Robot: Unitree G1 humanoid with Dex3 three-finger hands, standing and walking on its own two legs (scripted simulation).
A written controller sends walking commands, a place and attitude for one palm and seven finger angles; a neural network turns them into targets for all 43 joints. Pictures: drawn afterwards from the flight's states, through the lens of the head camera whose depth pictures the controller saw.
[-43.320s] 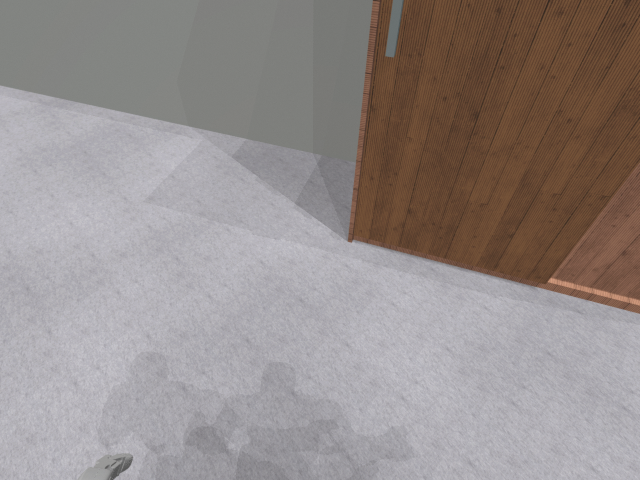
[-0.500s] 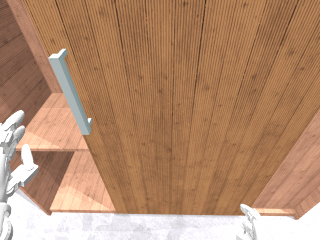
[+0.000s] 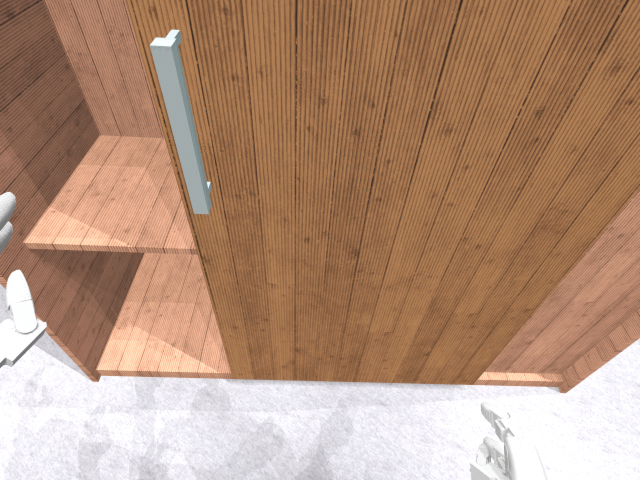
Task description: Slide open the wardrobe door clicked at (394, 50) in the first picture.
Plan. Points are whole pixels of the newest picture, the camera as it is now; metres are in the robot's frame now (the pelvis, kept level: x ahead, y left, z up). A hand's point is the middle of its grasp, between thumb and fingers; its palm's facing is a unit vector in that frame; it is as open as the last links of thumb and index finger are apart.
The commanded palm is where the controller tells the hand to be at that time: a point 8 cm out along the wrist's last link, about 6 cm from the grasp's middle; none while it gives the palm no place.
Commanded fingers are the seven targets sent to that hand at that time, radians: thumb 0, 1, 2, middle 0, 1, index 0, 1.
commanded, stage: step back with the hand held close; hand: left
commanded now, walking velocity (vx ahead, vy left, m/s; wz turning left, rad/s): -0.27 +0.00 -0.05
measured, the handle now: (190, 132) +0.50 +0.22 +0.18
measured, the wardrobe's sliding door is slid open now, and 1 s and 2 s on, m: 0.43 0.43 0.43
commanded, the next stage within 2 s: stop stepping back and stand still in 0.38 s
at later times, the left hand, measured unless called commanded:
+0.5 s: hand out of the picture +0.09 +0.31 +0.18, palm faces +0.44 -0.79 -0.43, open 7.4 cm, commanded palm +0.02 +0.33 +0.18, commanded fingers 0.00 0.90 0.90 -0.20 -0.30 -0.20 -0.30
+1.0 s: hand out of the picture +0.01 +0.36 +0.20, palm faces +0.24 -0.82 -0.51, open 7.4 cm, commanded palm -0.03 +0.41 +0.18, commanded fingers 0.00 0.90 0.90 -0.20 -0.30 -0.20 -0.30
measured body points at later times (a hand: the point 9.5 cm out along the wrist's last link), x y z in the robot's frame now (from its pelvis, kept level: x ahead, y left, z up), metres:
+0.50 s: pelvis -0.12 +0.03 -0.01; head -0.11 +0.07 +0.44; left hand +0.06 +0.35 +0.20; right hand +0.08 -0.20 -0.06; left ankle +0.09 +0.08 -0.72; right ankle -0.16 -0.11 -0.73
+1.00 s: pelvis -0.20 +0.12 +0.02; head -0.20 +0.18 +0.46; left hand -0.01 +0.40 +0.22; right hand -0.10 -0.12 -0.05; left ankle -0.12 +0.15 -0.71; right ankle -0.27 +0.04 -0.71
